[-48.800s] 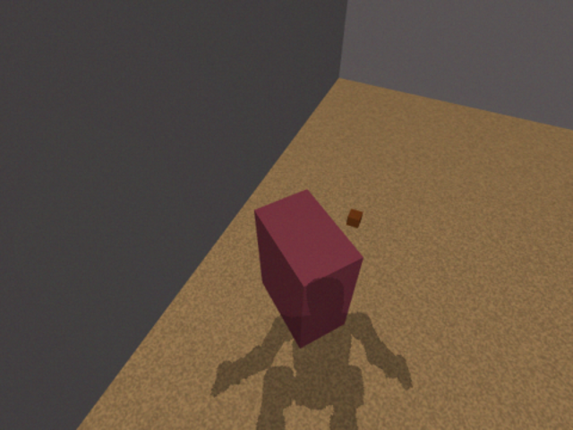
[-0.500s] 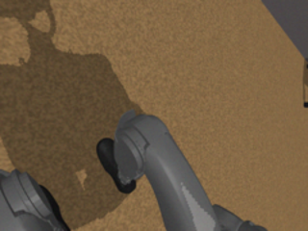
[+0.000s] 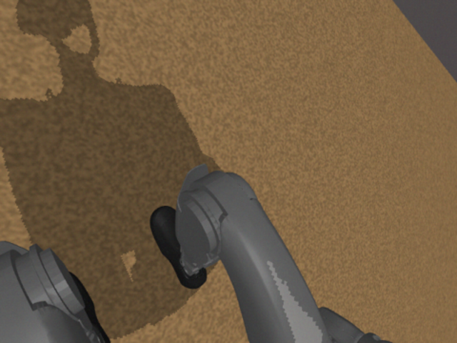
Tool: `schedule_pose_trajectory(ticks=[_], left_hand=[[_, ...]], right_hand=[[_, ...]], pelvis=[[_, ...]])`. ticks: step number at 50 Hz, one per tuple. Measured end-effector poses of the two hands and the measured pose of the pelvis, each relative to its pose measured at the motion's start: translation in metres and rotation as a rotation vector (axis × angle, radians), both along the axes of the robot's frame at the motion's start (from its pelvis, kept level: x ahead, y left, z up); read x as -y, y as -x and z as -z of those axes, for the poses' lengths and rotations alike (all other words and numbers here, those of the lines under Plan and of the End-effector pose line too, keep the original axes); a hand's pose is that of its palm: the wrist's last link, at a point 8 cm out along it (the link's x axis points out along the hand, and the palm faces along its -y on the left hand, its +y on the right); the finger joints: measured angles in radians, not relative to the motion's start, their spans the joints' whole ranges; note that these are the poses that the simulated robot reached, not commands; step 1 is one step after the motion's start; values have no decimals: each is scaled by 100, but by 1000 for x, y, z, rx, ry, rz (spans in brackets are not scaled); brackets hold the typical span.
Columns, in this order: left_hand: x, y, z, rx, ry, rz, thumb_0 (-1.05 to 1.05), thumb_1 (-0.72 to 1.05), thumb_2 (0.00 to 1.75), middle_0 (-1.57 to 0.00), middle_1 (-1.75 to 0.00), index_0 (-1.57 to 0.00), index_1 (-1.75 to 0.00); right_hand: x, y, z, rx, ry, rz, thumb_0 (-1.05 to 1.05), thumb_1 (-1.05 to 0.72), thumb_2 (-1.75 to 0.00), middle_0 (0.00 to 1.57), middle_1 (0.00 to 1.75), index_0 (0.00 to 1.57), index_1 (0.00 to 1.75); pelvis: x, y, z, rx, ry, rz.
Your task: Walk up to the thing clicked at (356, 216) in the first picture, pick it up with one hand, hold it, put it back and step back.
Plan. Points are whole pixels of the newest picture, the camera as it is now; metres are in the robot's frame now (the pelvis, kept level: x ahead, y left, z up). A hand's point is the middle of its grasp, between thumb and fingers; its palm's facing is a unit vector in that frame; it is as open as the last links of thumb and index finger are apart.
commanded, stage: withdraw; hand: left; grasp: from above
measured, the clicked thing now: out of the picture +0.44 +0.38 -0.31
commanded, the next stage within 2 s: home in 0.58 s
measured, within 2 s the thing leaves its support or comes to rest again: neither
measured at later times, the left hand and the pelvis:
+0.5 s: hand out of the picture +0.43 +0.38 -0.12, palm faces -0.46 -0.20 -0.86, open 13.7 cm; pelvis +0.00 -0.01 +0.01, yaw +7 degrees
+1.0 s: hand out of the picture +0.43 +0.36 -0.12, palm faces -0.19 -0.25 -0.95, open 10.8 cm; pelvis +0.01 +0.00 +0.02, yaw +7 degrees
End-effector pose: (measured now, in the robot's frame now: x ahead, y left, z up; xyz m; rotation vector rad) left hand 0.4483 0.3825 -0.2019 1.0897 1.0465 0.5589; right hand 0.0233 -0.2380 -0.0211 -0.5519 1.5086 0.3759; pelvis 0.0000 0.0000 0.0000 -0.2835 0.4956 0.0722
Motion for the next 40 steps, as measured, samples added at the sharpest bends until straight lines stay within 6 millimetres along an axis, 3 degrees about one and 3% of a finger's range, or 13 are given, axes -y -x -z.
schedule_pose_trajectory(ticks=[6,10,14,19,26,32,37,40], left_hand=[[-13,-17,-62,70,-64,162,0,-46,95,-10,-100,-12,-98],[-15,-4,-98,-37,-97,279,0,-47,96,-10,-100,-12,-98],[-8,11,-120,-106,-47,360,0,-48,97,-9,-101,-11,-99],[4,12,-132,-136,7,511,0,-47,97,-11,-101,-12,-100],[0,7,-134,-160,2,691,0,-44,96,-13,-99,-14,-98],[-8,10,-105,-215,41,801,0,-40,93,-15,-96,-17,-95],[10,13,-73,-166,95,943,0,-36,90,-17,-92,-19,-90],[23,12,-71,-48,60,1010,0,-28,90,-20,-85,-21,-83]], right_hand=[[2,-15,10,48,-13,81,0,-91,-89,20,30,20,30],[6,-37,27,122,-42,118,0,-91,-89,20,30,20,30],[7,-59,41,192,-72,124,0,-91,-89,20,30,20,30],[10,-81,47,262,-57,91,0,-91,-89,20,30,20,30],[25,-84,53,268,57,89,0,-90,-89,20,30,20,30],[34,-71,52,199,159,85,0,-90,-89,20,30,20,30],[34,-60,45,123,221,62,0,-89,-89,20,30,20,30],[34,-59,41,101,243,66,0,-89,-89,21,30,20,30]], pelvis=[[2,-10,-6,-69,-15,-8],[1,-15,-9,-84,-30,-22],[0,-11,-13,-70,-63,-42],[5,-1,-16,-48,-95,-60],[10,3,-9,-39,-111,-66],[8,0,-1,-44,-96,-59],[6,-2,2,-48,-77,-57],[3,-4,3,-52,-64,-60]])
